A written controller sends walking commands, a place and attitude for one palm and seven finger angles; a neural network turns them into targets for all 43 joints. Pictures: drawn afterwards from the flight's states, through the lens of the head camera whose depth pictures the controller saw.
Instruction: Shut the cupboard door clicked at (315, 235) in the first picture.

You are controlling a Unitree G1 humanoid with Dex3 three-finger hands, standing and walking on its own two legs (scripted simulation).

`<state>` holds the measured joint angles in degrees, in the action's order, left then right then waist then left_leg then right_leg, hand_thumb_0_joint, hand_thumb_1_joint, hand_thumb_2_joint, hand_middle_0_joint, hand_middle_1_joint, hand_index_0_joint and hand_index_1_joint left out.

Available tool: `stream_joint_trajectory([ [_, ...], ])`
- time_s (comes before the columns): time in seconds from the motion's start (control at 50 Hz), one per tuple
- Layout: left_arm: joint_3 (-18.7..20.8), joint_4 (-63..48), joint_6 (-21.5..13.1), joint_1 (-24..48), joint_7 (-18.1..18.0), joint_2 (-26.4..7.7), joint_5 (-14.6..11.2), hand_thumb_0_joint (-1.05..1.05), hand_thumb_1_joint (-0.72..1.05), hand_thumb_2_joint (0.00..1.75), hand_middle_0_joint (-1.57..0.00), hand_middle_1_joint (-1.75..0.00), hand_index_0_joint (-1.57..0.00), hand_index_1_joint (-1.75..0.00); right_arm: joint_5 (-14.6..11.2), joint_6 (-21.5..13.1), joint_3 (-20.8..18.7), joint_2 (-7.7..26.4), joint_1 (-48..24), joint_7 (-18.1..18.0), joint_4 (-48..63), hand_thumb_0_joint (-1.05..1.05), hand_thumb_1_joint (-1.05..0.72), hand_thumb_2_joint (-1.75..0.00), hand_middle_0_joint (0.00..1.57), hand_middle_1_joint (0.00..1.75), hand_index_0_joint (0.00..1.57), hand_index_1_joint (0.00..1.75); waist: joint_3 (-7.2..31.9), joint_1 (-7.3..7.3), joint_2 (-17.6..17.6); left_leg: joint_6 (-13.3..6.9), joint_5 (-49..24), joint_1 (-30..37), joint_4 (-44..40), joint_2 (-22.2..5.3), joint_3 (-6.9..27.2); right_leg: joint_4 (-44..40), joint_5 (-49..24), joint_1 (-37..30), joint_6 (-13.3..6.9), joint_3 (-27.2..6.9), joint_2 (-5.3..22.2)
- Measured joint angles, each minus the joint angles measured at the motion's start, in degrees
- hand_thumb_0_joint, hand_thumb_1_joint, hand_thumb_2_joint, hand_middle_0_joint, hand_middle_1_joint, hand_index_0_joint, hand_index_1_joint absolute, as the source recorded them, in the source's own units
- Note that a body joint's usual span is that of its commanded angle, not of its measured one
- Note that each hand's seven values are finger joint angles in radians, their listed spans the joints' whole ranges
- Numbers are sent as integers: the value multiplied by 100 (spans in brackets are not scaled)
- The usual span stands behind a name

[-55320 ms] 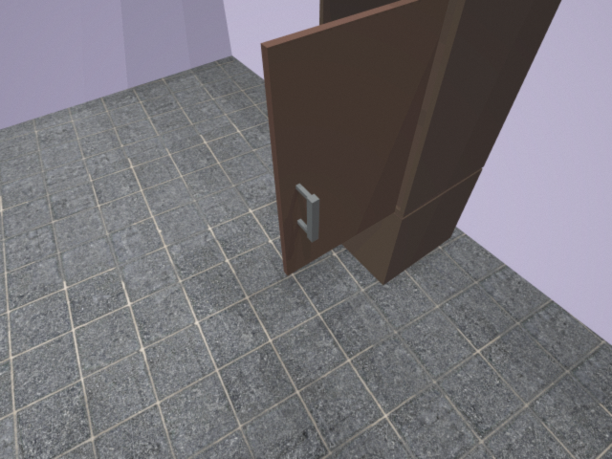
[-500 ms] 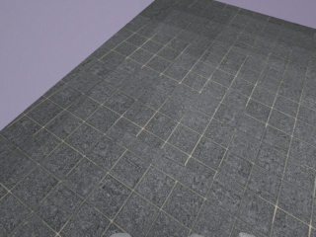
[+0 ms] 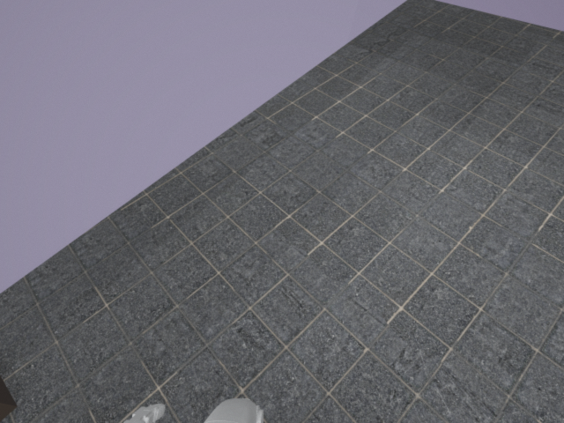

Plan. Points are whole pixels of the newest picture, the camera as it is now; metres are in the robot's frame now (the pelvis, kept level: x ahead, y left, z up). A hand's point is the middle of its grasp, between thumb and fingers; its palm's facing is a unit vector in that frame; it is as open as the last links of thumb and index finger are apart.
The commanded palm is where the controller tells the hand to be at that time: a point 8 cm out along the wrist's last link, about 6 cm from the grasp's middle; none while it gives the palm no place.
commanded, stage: turn to face it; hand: left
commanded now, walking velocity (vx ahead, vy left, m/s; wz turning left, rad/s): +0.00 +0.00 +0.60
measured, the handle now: out of the picture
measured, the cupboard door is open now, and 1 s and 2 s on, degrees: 41 41 41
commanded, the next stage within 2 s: none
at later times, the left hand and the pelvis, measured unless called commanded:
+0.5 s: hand out of the picture +0.04 +0.26 -0.16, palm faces +0.32 -0.91 -0.27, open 7.4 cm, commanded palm none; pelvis +0.01 +0.03 +0.00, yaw +18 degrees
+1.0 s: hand out of the picture -0.06 +0.21 -0.18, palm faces +0.61 -0.76 -0.22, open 7.4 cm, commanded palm none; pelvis +0.02 +0.02 -0.02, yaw +38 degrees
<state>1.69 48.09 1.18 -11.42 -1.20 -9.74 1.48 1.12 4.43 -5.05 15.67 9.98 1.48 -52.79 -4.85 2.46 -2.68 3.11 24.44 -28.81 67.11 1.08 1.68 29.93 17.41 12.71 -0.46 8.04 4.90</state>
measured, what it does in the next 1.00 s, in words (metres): steps on the spot, turning left: left foot, then right foot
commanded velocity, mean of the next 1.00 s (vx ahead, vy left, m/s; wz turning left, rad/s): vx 0.00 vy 0.00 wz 0.60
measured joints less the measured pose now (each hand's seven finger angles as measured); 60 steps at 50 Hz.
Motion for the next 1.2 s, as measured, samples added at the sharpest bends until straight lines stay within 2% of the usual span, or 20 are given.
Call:
stream_joint_trajectory([
  [0.06, -1, 56, -3, -93, 7, 9, 12, 0, 90, 90, -20, -30, -21, -30, -9, 21, 28, -42, -19, 32, 1, 0, -91, -90, 20, 30, 20, 30, -40, -21, 131, 51, 10, 123, -458, -148, -186, -111, -6, -113, 31, 243, 151],
  [0.16, 67, 120, -3, -212, 28, -101, 43, 0, 90, 90, -21, -30, -21, -30, -33, 0, 110, -132, -159, 49, 9, 0, -91, -90, 20, 30, 20, 30, -147, -192, 355, -12, 122, 600, -1860, -244, -473, 91, 163, -123, 143, 617, 392],
  [0.22, 146, 168, 36, -352, 43, -242, 15, 0, 90, 90, -21, -30, -21, -30, -33, -101, 168, -150, -217, 65, 119, 1, -91, -90, 20, 30, 20, 30, -130, -265, 461, -128, -668, 1099, -3116, -216, -611, 587, 458, 13, 283, 797, 563],
  [0.24, 177, 191, 78, -387, 53, -302, -12, 0, 90, 90, -21, -30, -21, -30, -18, -164, 168, -150, -233, 66, 160, 0, -91, -90, 20, 30, 20, 30, -100, -261, 488, -331, -740, 1107, -3219, -174, -582, 981, 651, 178, 336, 732, 605],
  [0.28, 226, 275, 232, -340, 15, -451, -22, 0, 90, 90, -20, -30, -21, -30, -6, -251, 203, -216, -295, 23, 195, 0, -91, -90, 20, 30, 20, 30, -141, -306, 609, -500, -539, 999, -2967, -86, -528, 2004, 1380, 601, 382, 193, 499],
  [0.34, 272, 371, 366, -199, -11, -559, -40, 1, 91, 90, -20, -30, -21, -29, 19, -303, 269, -272, -264, -107, 242, 0, -91, -90, 20, 30, 20, 30, -133, -306, 573, -499, -564, 1079, -3129, -60, -351, 3082, 1367, 1120, 459, -294, 226],
  [0.38, 284, 344, 362, -87, 13, -589, -48, 1, 91, 90, -20, -30, -20, -29, 30, -301, 304, -288, -230, -153, 233, 0, -91, -90, 20, 30, 20, 30, -138, -298, 523, -485, -726, 1190, -3377, -36, -225, 3269, 1110, 1310, 499, -457, 133],
  [0.5, 254, 113, 288, 228, 62, -544, -56, 1, 91, 90, -20, -30, -20, -29, 38, -236, 321, -302, -96, -140, 127, 0, -91, -90, 20, 30, 20, 30, -84, -227, 344, -439, -1007, 1355, -3791, 16, 149, 2546, 787, 1333, 531, -680, -29],
  [0.62, 154, -118, 129, 370, 77, -409, -72, 0, 91, 90, -20, -30, -20, -29, 20, -110, 208, -258, 61, -99, 56, 0, -90, -90, 21, 30, 20, 30, 42, -107, 154, -241, -898, 1108, -3441, 128, 579, 550, 144, 490, 417, -626, -277],
  [0.64, 143, -155, 61, 344, 66, -385, -43, 0, 91, 90, -20, -30, -20, -29, -7, -95, 172, -237, 92, -89, 56, 0, -90, -90, 21, 30, 20, 30, 85, -123, 147, -241, -715, 957, -3169, 168, 599, 282, -9, 392, 228, -609, -266],
  [0.68, 81, -145, 0, 319, 36, -232, -3, 0, 91, 90, -20, -30, -20, -29, -9, -43, 80, -117, 70, -78, 14, 0, -91, -90, 20, 30, 20, 30, 45, -88, -32, -211, 68, 556, -2020, 192, 570, 419, 27, 388, 56, -417, -250],
  [0.74, 25, -101, 14, 156, 9, -58, 4, 0, 91, 90, -20, -30, -21, -29, 11, 13, -3, -6, 46, -38, -24, 0, -91, -90, 20, 30, 20, 30, 26, -45, -88, -136, 169, 76, -409, 144, 241, 267, 32, 216, 63, -226, -114],
  [0.78, 8, -45, 33, 66, 7, -9, 11, 0, 90, 90, -20, -30, -21, -30, 9, 9, -12, 3, 56, 1, -14, 0, -91, -90, 20, 30, 20, 30, 19, 7, -30, -57, 33, -18, -78, 27, 40, 103, -24, 98, 87, -88, -6],
  [0.84, 7, 23, 33, -11, 16, 0, 27, 0, 90, 90, -20, -30, -21, -30, -8, 8, 11, -43, 83, 38, -9, 0, -91, -90, 20, 30, 20, 30, -7, 14, 135, 17, 65, 144, -519, -135, -204, -27, -44, -16, 120, 137, 177],
  [0.94, 67, 69, 9, -114, 43, -117, 49, 0, 90, 90, -21, -30, -21, -30, -38, -30, 103, -141, 4, 47, -10, 1, -91, -90, 20, 30, 20, 30, -104, -147, 408, -24, 154, 721, -2049, -220, -489, 202, 135, -9, 252, 489, 469],
  [0.98, 119, 95, 33, -207, 52, -206, 20, 0, 90, 90, -21, -30, -21, -30, -39, -102, 142, -151, -22, 55, 53, 1, -91, -90, 20, 30, 20, 30, -94, -187, 481, -86, -467, 1085, -2987, -202, -568, 538, 331, 88, 351, 608, 592],
  [1.0, 150, 106, 69, -264, 59, -250, -6, 0, 90, 90, -21, -30, -21, -30, -28, -160, 147, -133, -23, 62, 100, 1, -91, -90, 20, 30, 20, 30, -51, -192, 468, -289, -761, 1159, -3245, -198, -526, 859, 466, 236, 386, 605, 625],
  [1.04, 210, 211, 218, -238, 23, -413, -23, 0, 90, 90, -21, -30, -21, -30, -6, -242, 173, -220, -114, 19, 114, 0, -91, -90, 20, 30, 20, 30, -98, -238, 616, -483, -557, 1046, -2981, -97, -492, 1836, 1264, 645, 422, 114, 565],
  [1.1, 271, 376, 375, -116, -10, -549, -43, 1, 91, 90, -20, -30, -21, -29, 24, -313, 243, -305, -113, -109, 156, 0, -91, -90, 20, 30, 20, 30, -101, -237, 598, -490, -517, 1120, -3114, -69, -318, 2970, 1319, 1159, 472, -351, 265],
  [1.2, 276, 282, 332, 109, 39, -585, -68, 1, 91, 90, -20, -30, -20, -29, 39, -288, 311, -327, -59, -171, 102, 0, -91, -90, 20, 30, 20, 30, -97, -235, 419, -461, -870, 1364, -3653, -32, 15, 2938, 901, 1399, 537, -586, 23],
])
